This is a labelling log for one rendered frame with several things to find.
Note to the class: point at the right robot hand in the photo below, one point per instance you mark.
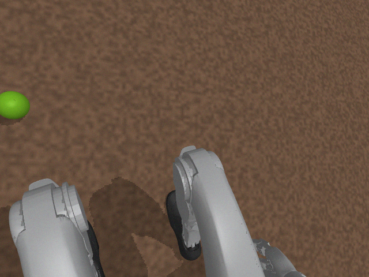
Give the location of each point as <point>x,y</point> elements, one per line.
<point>276,263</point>

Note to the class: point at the left robot foot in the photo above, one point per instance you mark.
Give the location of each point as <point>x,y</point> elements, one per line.
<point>95,250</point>

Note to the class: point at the right robot foot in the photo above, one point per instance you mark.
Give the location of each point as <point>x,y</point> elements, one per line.
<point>176,224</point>

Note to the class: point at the ball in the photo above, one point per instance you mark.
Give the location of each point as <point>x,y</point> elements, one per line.
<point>13,105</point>

